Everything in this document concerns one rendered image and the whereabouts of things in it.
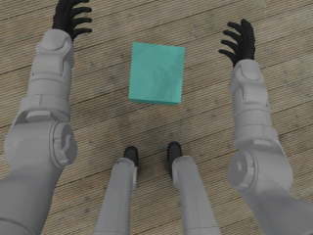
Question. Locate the robot left forearm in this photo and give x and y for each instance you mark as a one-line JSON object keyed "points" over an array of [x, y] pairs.
{"points": [[49, 84]]}

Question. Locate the carton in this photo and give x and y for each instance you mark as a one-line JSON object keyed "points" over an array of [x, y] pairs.
{"points": [[156, 74]]}

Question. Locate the right robot upper arm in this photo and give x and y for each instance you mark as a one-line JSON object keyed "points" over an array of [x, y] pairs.
{"points": [[264, 181]]}

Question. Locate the left robot upper arm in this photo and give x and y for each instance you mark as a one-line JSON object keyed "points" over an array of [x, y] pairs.
{"points": [[37, 153]]}

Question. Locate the left robot hand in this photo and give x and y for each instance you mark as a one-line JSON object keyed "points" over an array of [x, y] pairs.
{"points": [[64, 17]]}

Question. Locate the right robot thigh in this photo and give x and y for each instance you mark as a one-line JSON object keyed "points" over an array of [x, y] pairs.
{"points": [[198, 217]]}

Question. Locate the robot thigh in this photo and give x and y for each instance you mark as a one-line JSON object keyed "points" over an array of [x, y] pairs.
{"points": [[198, 217], [114, 215]]}

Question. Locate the right robot hand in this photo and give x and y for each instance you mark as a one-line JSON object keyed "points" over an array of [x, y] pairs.
{"points": [[244, 49]]}

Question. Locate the robot right forearm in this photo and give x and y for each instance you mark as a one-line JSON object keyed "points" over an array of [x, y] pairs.
{"points": [[251, 110]]}

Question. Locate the left robot thigh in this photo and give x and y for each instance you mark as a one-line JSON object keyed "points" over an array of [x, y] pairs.
{"points": [[114, 215]]}

